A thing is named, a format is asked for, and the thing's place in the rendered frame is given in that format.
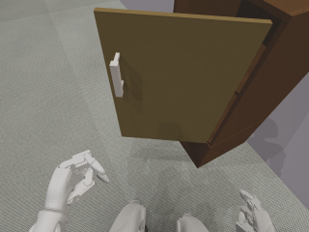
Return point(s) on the left robot shin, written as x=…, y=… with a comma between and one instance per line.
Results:
x=136, y=202

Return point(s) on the robot right thigh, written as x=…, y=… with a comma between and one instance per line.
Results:
x=190, y=224

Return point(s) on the cupboard door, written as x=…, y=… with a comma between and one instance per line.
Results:
x=179, y=70

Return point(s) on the handle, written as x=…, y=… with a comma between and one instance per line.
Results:
x=118, y=83

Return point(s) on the right robot hand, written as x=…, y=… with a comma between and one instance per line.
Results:
x=258, y=219

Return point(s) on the left robot forearm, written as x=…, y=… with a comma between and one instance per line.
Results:
x=51, y=221

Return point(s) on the left robot hand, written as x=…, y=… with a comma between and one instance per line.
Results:
x=59, y=195

